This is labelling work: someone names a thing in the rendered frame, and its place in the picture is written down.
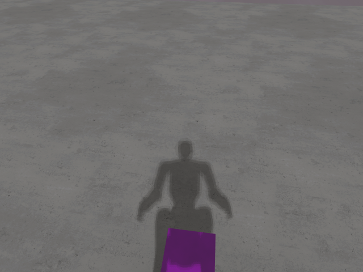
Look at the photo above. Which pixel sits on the carton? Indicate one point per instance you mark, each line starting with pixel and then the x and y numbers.
pixel 189 251

